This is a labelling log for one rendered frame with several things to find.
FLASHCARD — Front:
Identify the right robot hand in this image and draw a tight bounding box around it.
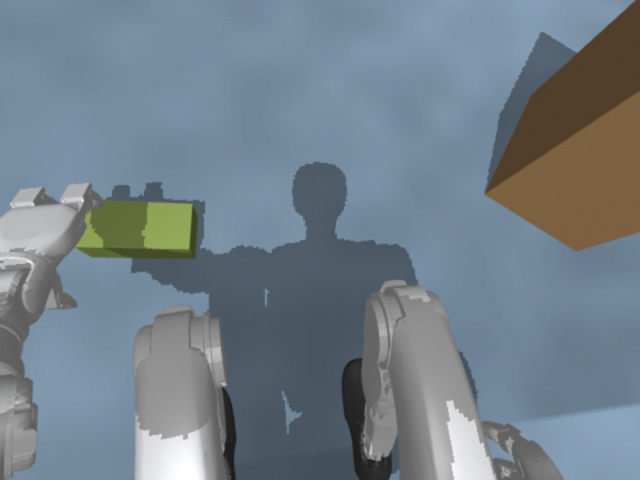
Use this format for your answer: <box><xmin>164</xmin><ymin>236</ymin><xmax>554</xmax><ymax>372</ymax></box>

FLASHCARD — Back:
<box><xmin>481</xmin><ymin>421</ymin><xmax>564</xmax><ymax>480</ymax></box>

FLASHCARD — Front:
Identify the left robot arm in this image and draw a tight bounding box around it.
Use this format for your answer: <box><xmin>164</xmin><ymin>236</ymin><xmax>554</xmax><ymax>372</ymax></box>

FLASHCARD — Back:
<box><xmin>0</xmin><ymin>252</ymin><xmax>56</xmax><ymax>480</ymax></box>

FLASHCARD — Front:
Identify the left robot hand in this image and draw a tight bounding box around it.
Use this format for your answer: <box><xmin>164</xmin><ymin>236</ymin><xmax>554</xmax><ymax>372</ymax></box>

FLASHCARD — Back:
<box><xmin>0</xmin><ymin>183</ymin><xmax>104</xmax><ymax>310</ymax></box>

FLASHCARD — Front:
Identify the right robot foot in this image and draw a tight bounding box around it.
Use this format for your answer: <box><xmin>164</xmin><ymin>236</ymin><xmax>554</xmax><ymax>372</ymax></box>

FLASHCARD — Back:
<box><xmin>342</xmin><ymin>358</ymin><xmax>392</xmax><ymax>480</ymax></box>

